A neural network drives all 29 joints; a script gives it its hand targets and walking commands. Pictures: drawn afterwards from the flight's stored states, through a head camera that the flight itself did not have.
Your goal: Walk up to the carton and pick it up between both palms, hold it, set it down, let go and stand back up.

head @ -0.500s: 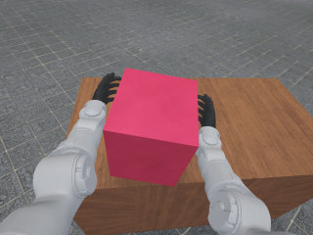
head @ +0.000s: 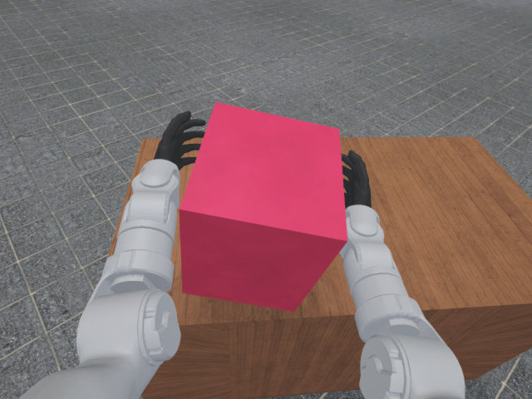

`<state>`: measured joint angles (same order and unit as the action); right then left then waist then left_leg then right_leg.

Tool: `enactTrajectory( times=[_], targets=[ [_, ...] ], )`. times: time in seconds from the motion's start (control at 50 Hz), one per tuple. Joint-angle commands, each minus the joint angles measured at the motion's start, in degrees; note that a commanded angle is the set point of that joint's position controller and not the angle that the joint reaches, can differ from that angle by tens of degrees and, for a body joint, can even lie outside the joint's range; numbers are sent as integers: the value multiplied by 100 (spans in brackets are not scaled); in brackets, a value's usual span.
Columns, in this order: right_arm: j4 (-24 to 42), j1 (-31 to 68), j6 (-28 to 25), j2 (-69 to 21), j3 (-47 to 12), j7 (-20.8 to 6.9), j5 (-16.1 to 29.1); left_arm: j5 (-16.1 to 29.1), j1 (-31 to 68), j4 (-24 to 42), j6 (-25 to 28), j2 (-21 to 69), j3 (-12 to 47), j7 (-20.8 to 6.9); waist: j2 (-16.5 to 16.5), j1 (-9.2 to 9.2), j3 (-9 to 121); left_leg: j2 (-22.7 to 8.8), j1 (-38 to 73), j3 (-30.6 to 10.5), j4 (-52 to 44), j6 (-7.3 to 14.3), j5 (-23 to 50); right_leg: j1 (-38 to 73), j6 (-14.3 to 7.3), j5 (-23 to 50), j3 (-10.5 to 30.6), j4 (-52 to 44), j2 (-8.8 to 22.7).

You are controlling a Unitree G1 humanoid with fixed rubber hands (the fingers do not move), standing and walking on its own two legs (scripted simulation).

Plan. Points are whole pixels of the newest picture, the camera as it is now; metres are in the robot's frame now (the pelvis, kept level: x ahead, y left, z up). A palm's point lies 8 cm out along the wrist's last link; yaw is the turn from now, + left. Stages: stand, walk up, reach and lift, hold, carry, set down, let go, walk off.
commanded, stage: reach and lift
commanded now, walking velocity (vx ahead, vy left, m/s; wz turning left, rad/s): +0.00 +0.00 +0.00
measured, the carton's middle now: (257, 214) +0.40 +0.01 +0.07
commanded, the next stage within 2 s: hold in 1.62 s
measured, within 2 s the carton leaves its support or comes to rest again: neither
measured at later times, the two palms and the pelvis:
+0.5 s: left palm (145, 163) +0.39 +0.16 +0.19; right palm (354, 188) +0.36 -0.13 +0.16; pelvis -0.01 +0.00 +0.00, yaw +1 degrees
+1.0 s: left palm (128, 164) +0.36 +0.18 +0.21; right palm (351, 176) +0.36 -0.12 +0.18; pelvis -0.02 -0.01 +0.00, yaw +2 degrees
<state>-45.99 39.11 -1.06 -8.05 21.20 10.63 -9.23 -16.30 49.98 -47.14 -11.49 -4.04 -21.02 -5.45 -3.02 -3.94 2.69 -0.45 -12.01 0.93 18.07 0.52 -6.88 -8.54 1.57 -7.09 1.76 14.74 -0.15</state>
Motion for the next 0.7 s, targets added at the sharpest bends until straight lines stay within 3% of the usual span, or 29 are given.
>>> enactTrajectory(
  times=[0.0,0.02,0.06,0.08,0.1,0.12,0.14,0.16,0.18,0.2,0.22,0.24,0.26,0.28,0.3,0.32,0.36,0.38,0.4,0.42,0.44,0.46,0.48,0.54,0.56,0.58,0.6,0.66,0.68],
  targets=[
    [1882,3572,-200,-2173,-2666,-749,455,-212,1769,906,-366,3336,1437,-588,350,407,2557,48,2558,484,234,-261,2360,804,25,1089,-757,-145,-341],
    [1936,3411,-184,-2190,-3020,-758,711,-28,1581,1432,-426,3495,1807,-526,505,409,2697,37,2767,444,295,-318,2938,873,57,1391,-790,-75,-371],
    [2147,3540,-161,-1995,-3127,-722,845,-30,1349,1377,-554,3540,1823,-470,488,476,2747,24,2924,321,380,-384,3223,669,44,1368,-809,-168,-433],
    [1836,3486,-33,-1907,-2929,-749,766,-140,1477,1239,-668,3539,1845,-483,570,350,2470,-9,2770,263,298,-401,2759,581,-15,759,-824,-264,-430],
    [1970,3590,-29,-1886,-2942,-747,765,-128,1474,1341,-729,3442,1899,-497,574,356,2302,32,2675,293,272,-388,2535,605,-9,701,-862,-272,-399],
    [1480,3215,107,-1834,-2690,-745,668,-264,1369,1050,-803,3245,1593,-535,326,270,1746,56,2523,368,109,-291,1902,624,-5,510,-809,-323,-331],
    [1683,3179,171,-1951,-2803,-703,695,-347,1299,1278,-889,3225,1537,-585,148,384,1681,153,2319,460,37,-188,1516,899,39,670,-754,-286,-263],
    [1348,3168,192,-1842,-2570,-688,668,-371,1415,1195,-910,3093,1421,-611,227,359,1445,156,2125,498,-105,-158,999,863,5,177,-741,-283,-274],
    [1466,3091,256,-1765,-2537,-704,695,-201,1486,1633,-962,3172,1690,-598,367,182,1744,76,2405,429,-108,-210,1145,753,-14,237,-797,-234,-308],
    [1304,3250,334,-1747,-2541,-749,762,-235,1440,1392,-1048,3293,1705,-602,402,173,1584,55,2236,387,-118,-229,1052,707,-45,-54,-797,-271,-318],
    [1534,3370,268,-1668,-2526,-772,781,-30,1561,1694,-1062,3483,1893,-564,552,128,1775,34,2293,351,-82,-264,1098,742,-90,31,-860,-204,-344],
    [1597,3739,250,-1594,-2523,-774,803,-159,1777,1471,-1109,3377,1780,-565,530,191,1641,34,2095,328,-133,-210,767,667,-81,-241,-839,-227,-299],
    [1711,3791,272,-1676,-2507,-782,853,-68,1588,1590,-1186,3467,1818,-534,477,124,1546,33,2080,310,-137,-187,715,616,-77,-158,-860,-214,-319],
    [1395,3595,320,-1710,-2507,-839,851,-126,1684,1588,-1184,3454,1781,-498,637,198,1533,28,2067,323,-177,-214,580,588,-112,-390,-806,-222,-310],
    [1664,3785,319,-1789,-2563,-864,899,-98,1941,1828,-1220,3344,1833,-470,623,263,1793,57,2195,326,-103,-235,717,594,-108,-278,-821,-191,-335],
    [1675,3880,267,-1621,-2472,-863,920,-113,1661,1747,-1247,3462,1908,-450,707,194,1656,7,2282,253,-94,-291,904,472,-129,-286,-890,-199,-376],
    [1560,3984,385,-1626,-2611,-887,1057,-105,1639,1732,-1392,3503,1887,-410,589,258,1578,64,2168,260,-112,-224,669,613,-101,-352,-790,-225,-283],
    [1357,3655,453,-1444,-2529,-877,888,-132,1395,1639,-1453,3460,1858,-440,402,122,1283,5,2205,275,-234,-255,506,556,-123,-546,-877,-322,-329],
    [1163,3580,535,-1467,-2263,-850,837,-201,1659,1531,-1441,3374,1691,-482,479,-26,1089,33,1946,270,-269,-204,45,548,-100,-698,-856,-297,-289],
    [1338,3683,501,-1599,-2465,-882,888,-176,1746,1914,-1450,3354,1873,-436,501,172,1434,38,1994,302,-259,-238,285,757,-118,-483,-876,-204,-307],
    [1519,3830,489,-1418,-2561,-873,946,-104,1449,1702,-1523,3421,1882,-439,525,160,1503,-33,2045,260,-348,-185,182,613,-105,-567,-880,-266,-345],
    [1200,3678,556,-1494,-2381,-902,937,-99,1695,1745,-1541,3368,1832,-413,691,72,1379,-4,2075,236,-263,-241,225,592,-118,-623,-897,-213,-335],
    [1299,3713,609,-1535,-2547,-906,1007,-138,1472,1759,-1604,3312,1735,-407,426,195,1371,72,1999,283,-250,-165,292,685,-105,-473,-840,-221,-314],
    [1689,3817,591,-1636,-2731,-861,1208,-89,1476,2196,-1642,3357,1864,-366,560,162,1887,85,2299,219,-5,-237,1013,776,-74,-29,-813,-209,-327],
    [1901,3751,594,-1725,-3151,-851,1367,0,1346,2491,-1689,3552,2106,-288,687,274,2119,32,2546,179,123,-320,1784,743,-81,293,-878,-75,-397],
    [2176,4087,560,-1749,-3274,-870,1476,270,1602,2869,-1667,3706,2519,-244,831,171,2507,25,2719,125,235,-373,2008,784,-116,380,-845,-148,-429],
    [1748,4007,680,-1746,-3165,-862,1427,119,1629,2468,-1698,3469,2240,-241,545,183,1965,46,2555,105,182,-350,1763,761,-75,252,-841,-219,-379],
    [2490,3844,660,-1891,-3481,-706,1583,288,1182,2972,-1805,3641,2519,-310,442,45,2409,175,2546,138,264,-320,1918,1161,23,987,-794,-113,-387],
    [2083,3638,748,-1705,-3206,-677,1480,188,1327,2777,-1817,3442,2322,-356,395,-43,2127,139,2560,129,215,-298,1672,1036,31,900,-792,-110,-347]
  ],
)
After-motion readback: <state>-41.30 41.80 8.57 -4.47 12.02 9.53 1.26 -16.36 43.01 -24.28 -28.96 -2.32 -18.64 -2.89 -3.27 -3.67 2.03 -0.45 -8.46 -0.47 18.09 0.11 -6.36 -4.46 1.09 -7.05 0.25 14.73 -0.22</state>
